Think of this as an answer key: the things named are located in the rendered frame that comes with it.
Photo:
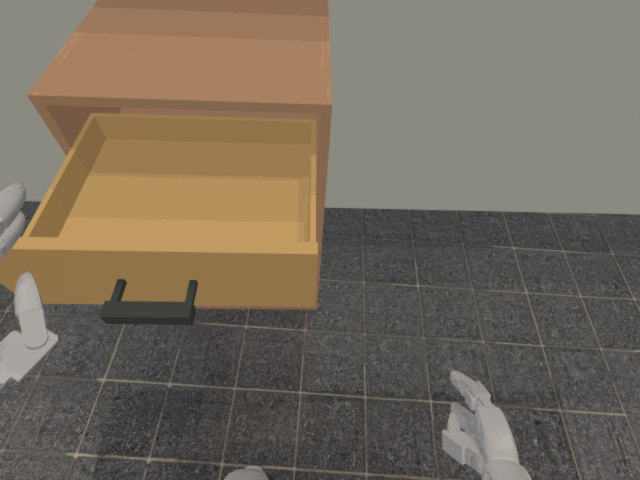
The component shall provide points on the drawer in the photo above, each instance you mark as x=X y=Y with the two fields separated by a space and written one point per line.
x=159 y=200

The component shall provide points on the handle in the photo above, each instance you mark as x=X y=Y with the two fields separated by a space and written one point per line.
x=116 y=311

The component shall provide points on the robot right forearm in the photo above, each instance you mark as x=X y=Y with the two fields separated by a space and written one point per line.
x=504 y=470

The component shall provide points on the robot left hand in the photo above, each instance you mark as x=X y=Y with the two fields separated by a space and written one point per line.
x=21 y=352

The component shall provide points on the robot right hand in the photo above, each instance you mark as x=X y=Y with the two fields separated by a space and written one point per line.
x=487 y=435

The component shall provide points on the cabinet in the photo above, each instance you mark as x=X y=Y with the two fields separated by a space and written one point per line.
x=217 y=58

